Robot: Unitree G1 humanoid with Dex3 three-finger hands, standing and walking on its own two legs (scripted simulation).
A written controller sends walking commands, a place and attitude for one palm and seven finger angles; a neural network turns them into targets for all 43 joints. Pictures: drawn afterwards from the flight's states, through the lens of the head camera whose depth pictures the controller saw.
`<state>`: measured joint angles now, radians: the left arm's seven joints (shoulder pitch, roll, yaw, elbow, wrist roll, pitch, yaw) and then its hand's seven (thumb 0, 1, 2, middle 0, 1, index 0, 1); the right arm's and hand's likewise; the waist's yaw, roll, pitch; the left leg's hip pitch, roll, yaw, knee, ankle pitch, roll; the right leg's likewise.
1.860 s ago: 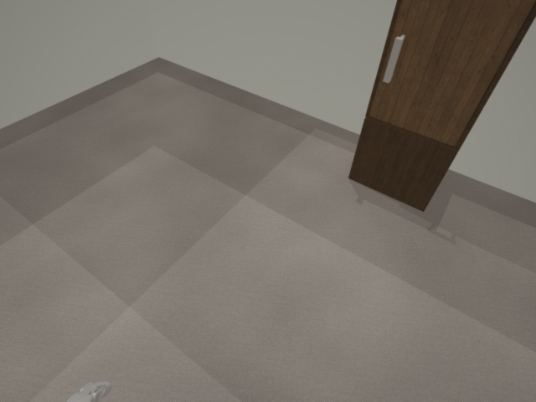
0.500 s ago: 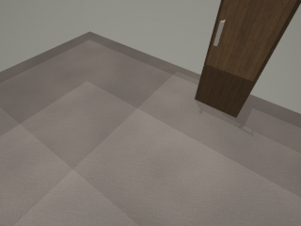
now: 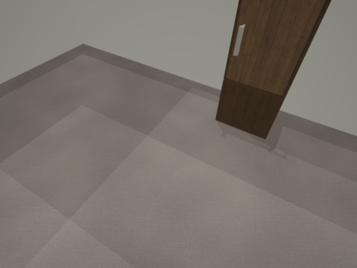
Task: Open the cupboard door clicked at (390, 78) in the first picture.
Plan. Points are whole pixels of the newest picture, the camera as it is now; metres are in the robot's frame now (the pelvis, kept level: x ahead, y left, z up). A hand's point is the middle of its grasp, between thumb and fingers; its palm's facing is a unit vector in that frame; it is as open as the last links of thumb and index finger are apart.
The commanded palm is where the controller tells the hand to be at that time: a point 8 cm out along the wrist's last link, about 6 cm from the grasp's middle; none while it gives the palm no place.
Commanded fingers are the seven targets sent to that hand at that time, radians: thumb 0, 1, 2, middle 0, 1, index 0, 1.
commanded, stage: walk to a spot facing it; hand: left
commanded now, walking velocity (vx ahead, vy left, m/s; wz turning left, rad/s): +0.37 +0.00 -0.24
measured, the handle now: (239, 40) +1.31 -0.27 -0.06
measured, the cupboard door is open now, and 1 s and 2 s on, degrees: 0 0 0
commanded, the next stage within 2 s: turn to face it in 0.92 s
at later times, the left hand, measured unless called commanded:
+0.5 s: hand out of the picture +0.10 +0.17 -0.18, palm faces +0.02 -0.99 -0.15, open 7.4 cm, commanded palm none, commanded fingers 0.00 0.90 0.90 -0.20 -0.30 -0.20 -0.30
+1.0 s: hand (156, 148) +0.55 +0.12 -0.15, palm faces -0.33 -0.92 -0.22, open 7.4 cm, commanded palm none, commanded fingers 0.00 0.90 0.90 -0.20 -0.30 -0.20 -0.30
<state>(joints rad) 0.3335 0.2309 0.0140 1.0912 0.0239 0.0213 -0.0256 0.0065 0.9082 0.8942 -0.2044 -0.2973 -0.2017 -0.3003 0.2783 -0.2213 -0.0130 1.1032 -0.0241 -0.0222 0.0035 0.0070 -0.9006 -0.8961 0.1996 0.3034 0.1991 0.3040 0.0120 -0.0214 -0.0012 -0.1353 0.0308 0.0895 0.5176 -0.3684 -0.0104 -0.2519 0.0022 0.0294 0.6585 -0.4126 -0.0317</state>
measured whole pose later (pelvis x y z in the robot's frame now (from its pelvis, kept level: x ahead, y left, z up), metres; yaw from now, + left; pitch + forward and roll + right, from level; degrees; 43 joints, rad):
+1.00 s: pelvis +0.40 -0.02 +0.00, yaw -19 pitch +0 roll +2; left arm 0.15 0.18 0.08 0.96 0.04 0.02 -0.04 0.01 0.91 0.89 -0.20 -0.30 -0.20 -0.30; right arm 0.37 -0.17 -0.06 1.08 -0.03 -0.06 -0.01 0.01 -0.91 -0.90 0.20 0.30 0.20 0.30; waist -0.05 0.01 0.08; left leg -0.03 0.10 0.38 0.44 -0.38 -0.04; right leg -0.49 -0.11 -0.11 0.67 -0.22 -0.01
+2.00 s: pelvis +0.69 -0.19 -0.01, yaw -26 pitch -1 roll +0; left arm 0.14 0.14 0.05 1.04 0.02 -0.06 0.00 0.00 0.91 0.89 -0.20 -0.30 -0.20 -0.30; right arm 0.42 -0.12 -0.04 1.18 -0.01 -0.01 -0.01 0.01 -0.90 -0.90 0.20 0.30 0.20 0.30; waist -0.04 0.03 0.09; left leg -0.28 0.11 0.09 1.10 -0.49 0.00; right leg -0.34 -0.04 -0.17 0.60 -0.25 -0.06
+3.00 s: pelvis +0.66 -0.20 +0.00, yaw -24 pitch -3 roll -2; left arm 0.27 0.21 0.02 0.92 0.03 0.02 0.02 0.01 0.91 0.89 -0.21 -0.30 -0.20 -0.30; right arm 0.25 -0.21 -0.05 0.94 -0.03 0.02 -0.01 0.01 -0.90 -0.90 0.20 0.30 0.20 0.30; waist -0.01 0.00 0.02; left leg -0.33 0.01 0.06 0.55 -0.18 0.05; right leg -0.22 -0.01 -0.08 0.53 -0.26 -0.01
